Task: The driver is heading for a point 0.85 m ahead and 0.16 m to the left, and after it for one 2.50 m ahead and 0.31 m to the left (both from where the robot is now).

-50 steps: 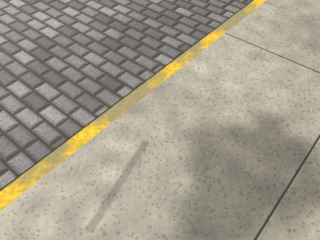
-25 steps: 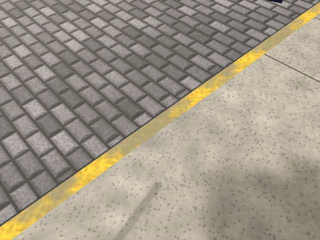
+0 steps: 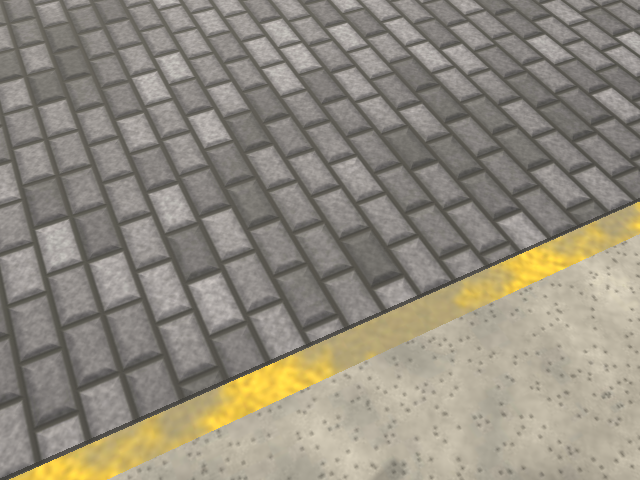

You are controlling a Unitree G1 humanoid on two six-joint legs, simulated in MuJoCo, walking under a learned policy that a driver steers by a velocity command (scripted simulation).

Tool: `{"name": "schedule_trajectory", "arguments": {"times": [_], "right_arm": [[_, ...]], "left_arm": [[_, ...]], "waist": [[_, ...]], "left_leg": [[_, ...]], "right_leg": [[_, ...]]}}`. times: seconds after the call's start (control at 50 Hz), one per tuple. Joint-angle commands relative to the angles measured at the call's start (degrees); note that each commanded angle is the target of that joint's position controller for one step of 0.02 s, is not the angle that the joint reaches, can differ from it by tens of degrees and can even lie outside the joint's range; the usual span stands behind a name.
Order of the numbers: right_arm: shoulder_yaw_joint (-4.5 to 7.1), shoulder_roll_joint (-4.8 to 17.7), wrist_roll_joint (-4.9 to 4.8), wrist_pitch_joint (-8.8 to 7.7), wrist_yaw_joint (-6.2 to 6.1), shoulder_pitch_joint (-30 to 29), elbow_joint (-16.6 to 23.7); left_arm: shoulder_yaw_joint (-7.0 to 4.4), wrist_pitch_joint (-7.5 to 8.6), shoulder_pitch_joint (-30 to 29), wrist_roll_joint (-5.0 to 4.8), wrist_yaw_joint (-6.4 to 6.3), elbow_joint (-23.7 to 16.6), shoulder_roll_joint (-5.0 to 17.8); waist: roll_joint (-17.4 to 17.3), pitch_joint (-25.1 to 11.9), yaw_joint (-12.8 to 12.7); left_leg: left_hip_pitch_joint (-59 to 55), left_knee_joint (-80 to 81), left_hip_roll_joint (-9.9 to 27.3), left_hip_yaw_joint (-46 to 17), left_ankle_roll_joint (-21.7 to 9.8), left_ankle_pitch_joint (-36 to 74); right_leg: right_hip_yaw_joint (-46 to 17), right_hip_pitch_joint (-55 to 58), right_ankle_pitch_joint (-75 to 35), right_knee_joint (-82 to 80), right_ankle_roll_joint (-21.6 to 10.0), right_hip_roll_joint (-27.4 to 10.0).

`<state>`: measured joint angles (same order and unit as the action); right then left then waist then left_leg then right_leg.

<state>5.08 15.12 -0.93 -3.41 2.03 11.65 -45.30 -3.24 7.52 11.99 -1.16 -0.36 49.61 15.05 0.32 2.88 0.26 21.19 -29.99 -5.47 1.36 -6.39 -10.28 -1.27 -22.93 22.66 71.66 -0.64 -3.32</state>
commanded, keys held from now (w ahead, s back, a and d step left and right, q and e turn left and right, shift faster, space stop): w+q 0.64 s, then w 0.36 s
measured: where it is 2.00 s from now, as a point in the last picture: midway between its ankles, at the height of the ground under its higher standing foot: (214, 318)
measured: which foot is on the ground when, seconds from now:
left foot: down 0.00-0.36, up 0.38-0.86, down 0.88-1.00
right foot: up 0.00-0.34, down 0.36-0.90, up 0.92-1.00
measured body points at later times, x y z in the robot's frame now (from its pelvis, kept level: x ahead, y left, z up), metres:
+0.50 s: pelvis +0.29 -0.03 +0.00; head +0.31 -0.03 +0.45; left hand +0.37 +0.26 -0.09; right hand +0.44 -0.28 -0.11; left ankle +0.16 +0.06 -0.64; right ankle +0.37 -0.12 -0.73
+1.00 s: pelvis +0.50 +0.12 +0.00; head +0.52 +0.15 +0.45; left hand +0.41 +0.39 -0.13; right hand +0.77 -0.02 -0.09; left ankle +0.51 +0.23 -0.73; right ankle +0.46 -0.08 -0.63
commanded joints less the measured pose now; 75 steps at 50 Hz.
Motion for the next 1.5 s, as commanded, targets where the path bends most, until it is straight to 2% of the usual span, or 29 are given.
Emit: {"name": "schedule_trajectory", "arguments": {"times": [0.02, 0.1, 0.24, 0.3, 0.34, 0.36, 0.38, 0.4, 0.42, 0.46, 0.58, 0.7, 0.8, 0.84, 0.88, 0.9, 0.92, 0.94, 0.96, 1.02, 1.12, 1.28, 1.36, 1.4, 1.42, 1.44, 1.46, 1.48, 1.5], "right_arm": [[0.79, 4.8, 0.18, -1.13, -0.65, 0.2, 4.5], [1.60, 8.4, -0.03, -1.30, -2.17, 3.9, 4.1], [1.53, 8.3, -0.74, -0.18, -2.90, 9.9, 3.0], [1.60, 8.4, -0.72, 0.38, -3.43, 10.0, 3.2], [1.46, 7.9, -0.58, 0.68, -3.52, 7.8, 4.2], [0.62, 5.7, -0.18, 0.49, -3.19, 6.4, 5.3], [-0.33, 2.8, 0.59, 0.31, -3.19, 7.2, 6.9], [-1.06, 1.7, -1.20, -0.23, -3.06, 16.0, 7.9], [-0.06, 7.6, -1.81, 0.01, -3.11, 15.0, 5.9], [0.55, 8.8, -0.48, 0.55, -2.97, 5.7, 7.4], [0.14, 4.1, -0.50, 1.90, -2.20, 2.9, 10.0], [-1.02, 2.1, -0.24, 0.91, -0.79, -5.5, 11.8], [-1.38, 2.6, -0.45, 0.32, 0.54, -12.7, 14.8], [-0.68, 4.3, -0.06, 0.20, 0.72, -10.8, 14.9], [1.94, 8.9, 0.31, 0.25, 0.12, 4.1, 10.3], [3.51, 14.0, 0.60, 0.64, -0.97, 14.5, 8.4], [3.46, 18.3, 0.67, 0.43, -0.99, 13.6, 8.3], [2.15, 12.9, 0.53, -0.03, -0.70, 14.3, 8.6], [1.34, 10.8, 0.56, -0.42, -0.58, 11.1, 8.2], [-0.18, 6.0, 1.04, -0.97, -0.26, 2.3, 8.7], [0.35, 7.3, 1.35, -2.69, -1.05, 2.9, 5.9], [0.40, 8.6, 1.40, -2.27, -2.43, 6.0, 1.7], [0.95, 10.8, 0.45, -0.21, -3.82, 4.8, 1.3], [1.12, 11.4, 0.11, 1.03, -4.80, 2.8, 2.2], [0.68, 10.5, 0.51, 0.95, -5.02, 4.0, 2.8], [-1.27, 4.0, 3.57, 0.11, -4.31, 10.9, 4.5], [-2.12, 4.9, 2.51, -1.09, -3.16, 12.9, 4.7], [-1.03, 9.5, 0.57, -1.40, -2.48, 8.1, 4.9], [-1.13, 9.4, 0.10, -1.08, -2.68, 3.4, 6.6]], "left_arm": [[-2.12, 0.35, 0.5, 1.16, -0.18, -5.1, 6.9], [-1.56, -1.11, -5.7, 2.25, -0.67, -8.2, 4.5], [-0.87, -0.19, -17.8, 0.86, 0.83, -13.0, 4.1], [-1.54, 0.81, -17.2, 0.72, 1.60, -13.7, 6.2], [-2.50, 1.43, -10.2, 0.88, 1.39, -12.2, 7.8], [-3.33, 1.69, -2.9, 1.74, 1.06, -11.0, 9.9], [-4.20, 1.36, 6.7, 2.36, 0.50, -10.2, 13.3], [-4.63, 0.68, 9.2, 2.35, 1.15, -8.4, 15.2], [-3.26, 0.28, 6.7, 1.19, 1.08, -9.9, 8.9], [-2.10, -0.79, 1.4, 1.52, 0.75, -10.5, 5.8], [-2.42, 0.08, 0.3, 1.43, 0.98, -7.7, 6.6], [-2.83, -0.92, 3.2, 1.08, 0.65, -5.0, 8.9], [-3.22, -2.35, 7.4, -0.58, 0.84, -2.2, 11.5], [-3.39, -3.06, 7.1, -1.05, 0.63, -1.4, 12.8], [-2.67, -3.58, 6.8, -0.97, 0.14, -0.9, 11.9], [-1.20, -3.27, 6.6, 1.00, -0.02, -2.7, 8.7], [0.86, -1.87, 12.4, 1.33, 0.73, -4.1, 2.5], [-0.55, -0.73, 7.8, -0.66, 1.22, -3.5, 8.4], [-0.96, -0.30, 3.1, -1.87, 1.40, -5.4, 9.6], [-1.14, -1.30, 2.8, 0.23, 0.95, -4.8, 8.2], [-0.68, -3.85, 1.2, 0.43, 0.69, -5.0, 5.3], [0.29, -3.16, -10.4, 0.50, 2.67, -9.1, 3.1], [-0.61, -2.87, -9.4, 1.10, 4.49, -11.6, 5.2], [-2.51, -2.88, 1.3, 1.21, 4.58, -9.5, 8.6], [-3.90, -2.93, 6.8, 1.36, 3.64, -8.7, 12.2], [-4.72, -3.42, 7.9, 1.76, 2.48, -9.5, 18.0], [-3.98, -3.39, 8.2, 2.00, 2.49, -11.6, 16.6], [-3.57, -4.03, 5.8, 1.81, 2.41, -13.1, 13.6], [-2.93, -4.52, 2.5, 0.92, 2.06, -13.6, 11.1]], "waist": [[-0.2, -6.6, -1.7], [-1.7, -3.9, -0.7], [-6.0, -3.0, 4.3], [-7.0, -3.4, 3.2], [-8.4, -5.7, -0.8], [-6.9, -11.6, -4.4], [1.1, -20.1, -7.0], [21.7, -24.7, -2.6], [13.2, -18.6, -3.6], [2.4, -7.1, -3.6], [4.3, -2.6, -0.6], [2.8, -1.4, -3.5], [3.7, 1.5, -4.8], [5.3, -0.1, -2.3], [4.5, -9.4, 5.8], [-3.1, -17.2, 9.5], [-16.0, -24.1, 3.5], [-8.9, -23.9, 6.9], [-8.0, -15.3, 6.1], [-4.8, -7.4, 0.0], [-3.5, -3.4, -1.4], [-2.6, 1.7, 3.4], [-5.7, -1.9, 1.8], [-5.6, -7.7, -3.6], [-1.5, -11.7, -6.2], [13.8, -19.2, -1.2], [14.3, -31.5, -2.4], [6.2, -29.9, -5.0], [2.5, -22.6, -4.2]], "left_leg": [[-13.7, 16.4, 15.2, -22.0, -11.4, 13.6], [-7.7, 17.6, 12.4, -16.6, -10.5, 20.0], [-10.3, 13.2, 11.2, -19.4, -6.1, 9.5], [-15.4, 8.3, 13.3, -24.8, -5.3, 8.9], [-15.3, 2.6, 11.7, -25.5, -3.7, 14.8], [-11.3, -7.3, 8.7, -22.8, -1.8, 15.9], [0.4, -24.8, 3.3, -16.2, 1.2, 3.8], [18.7, -39.5, -1.0, -12.7, 3.6, -25.0], [24.4, -46.3, 4.0, -14.1, 4.3, -21.5], [22.7, -45.2, 7.9, -10.2, 4.9, -11.8], [20.4, -35.2, 12.3, -8.0, 5.7, -4.0], [18.5, -16.5, 11.3, -4.9, 5.6, 10.1], [16.1, -6.1, 9.3, -1.1, 3.6, 4.9], [10.7, -3.2, 7.0, 1.0, 1.5, 0.0], [-12.9, 1.3, 3.1, 3.3, -1.5, 4.9], [-31.6, -1.0, 14.2, -11.3, -5.2, 9.1], [-44.3, 6.8, 27.3, -40.2, -14.6, -0.1], [-42.7, 10.4, 27.3, -42.0, -13.7, -2.9], [-36.0, 10.8, 25.0, -32.1, -11.3, 1.9], [-16.9, 15.3, 18.7, -18.3, -8.2, 12.1], [-12.2, 21.6, 18.3, -10.0, -8.5, 15.4], [-17.4, 20.9, 17.6, 2.4, -3.5, 20.3], [-23.6, 9.9, 18.9, 4.3, -0.7, 40.8], [-23.2, -5.0, 16.6, 6.0, 2.1, 48.5], [-15.8, -18.9, 13.1, 7.1, 5.2, 37.4], [5.1, -40.6, 4.8, 6.4, 9.3, -12.7], [15.3, -55.2, -1.0, -5.5, 10.6, -30.4], [17.1, -56.2, 3.3, -10.0, 9.4, -25.8], [19.3, -52.4, 5.4, -8.5, 8.7, -21.1]], "right_leg": [[-3.6, -13.0, -5.3, -4.8, 0.7, -4.2], [-1.2, -13.4, -14.1, -18.2, 3.8, -2.5], [-1.6, -8.4, -27.5, -41.0, 2.8, 2.9], [-2.9, -6.4, -21.8, -44.6, 1.1, 3.5], [-1.5, 3.1, -19.9, -47.7, -1.2, 4.3], [-4.5, 15.8, -20.8, -46.6, -4.0, -0.1], [-17.1, 33.5, -17.5, -46.2, -8.2, -10.7], [-43.0, 45.9, -6.8, -51.8, -16.0, -21.5], [-42.1, 41.6, 3.6, -53.3, -14.3, -20.9], [-24.9, 25.5, -4.5, -55.7, -10.2, -15.6], [-6.9, 15.3, -21.7, -62.4, -11.0, -11.6], [3.3, 18.2, -27.1, -62.9, -9.5, -10.1], [4.2, 24.0, -28.5, -61.3, -9.1, -13.2], [5.2, 26.4, -41.7, -56.2, -8.1, -13.8], [9.8, 20.7, -53.4, -38.1, -5.0, -10.0], [11.1, 5.9, -33.5, -18.8, -2.3, -7.0], [4.9, -14.1, 10.8, -1.2, 0.3, 3.1], [-3.1, -19.6, 11.1, 4.8, -0.3, 1.3], [-2.1, -23.3, 6.2, 4.6, -0.9, -1.1], [-2.0, -15.0, -4.7, -3.9, -0.4, -5.9], [-2.3, -16.8, -14.7, -12.5, 2.0, -6.1], [-0.1, -15.9, -30.5, -34.8, 0.0, -1.5], [4.1, -11.5, -21.8, -37.9, -2.2, 2.2], [6.4, 0.7, -21.3, -42.1, -4.4, 6.4], [1.5, 12.9, -35.8, -44.7, -6.8, 4.1], [-18.5, 33.8, -64.5, -37.7, -15.5, -11.2], [-39.2, 44.0, -62.9, -43.4, -25.7, -19.9], [-32.5, 40.2, -54.3, -45.2, -22.9, -16.5], [-26.6, 32.8, -46.1, -46.4, -19.9, -13.6]]}}
Velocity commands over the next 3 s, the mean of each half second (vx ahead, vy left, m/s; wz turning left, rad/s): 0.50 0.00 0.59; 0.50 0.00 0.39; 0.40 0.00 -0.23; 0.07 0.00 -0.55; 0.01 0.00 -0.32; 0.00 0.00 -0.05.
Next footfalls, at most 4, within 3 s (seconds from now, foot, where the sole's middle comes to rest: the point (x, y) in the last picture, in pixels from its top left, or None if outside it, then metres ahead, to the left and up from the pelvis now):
0.36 right None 0.40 -0.11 -0.77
0.88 left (211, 434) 0.54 0.25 -0.77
1.42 right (256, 286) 0.91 0.18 -0.77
1.88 left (164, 302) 0.86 0.39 -0.77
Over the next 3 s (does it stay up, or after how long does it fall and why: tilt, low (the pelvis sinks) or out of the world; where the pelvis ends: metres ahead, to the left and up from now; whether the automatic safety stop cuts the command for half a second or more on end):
stays up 0.79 0.25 0.00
